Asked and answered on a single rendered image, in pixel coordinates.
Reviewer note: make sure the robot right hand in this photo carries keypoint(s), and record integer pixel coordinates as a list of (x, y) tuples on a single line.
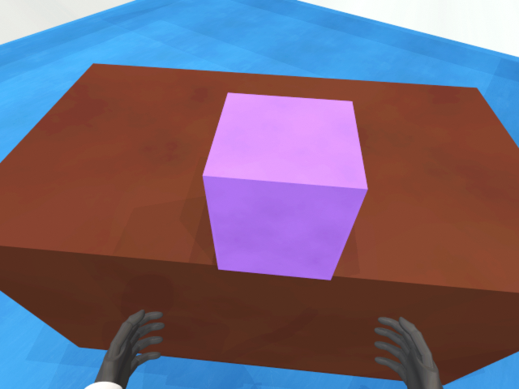
[(417, 368)]

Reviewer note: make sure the robot left hand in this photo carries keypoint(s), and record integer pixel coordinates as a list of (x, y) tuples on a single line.
[(120, 361)]

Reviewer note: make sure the pedestal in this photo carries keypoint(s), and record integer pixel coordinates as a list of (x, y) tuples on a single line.
[(103, 213)]

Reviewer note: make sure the carton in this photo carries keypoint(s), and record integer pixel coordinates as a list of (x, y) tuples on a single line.
[(284, 182)]

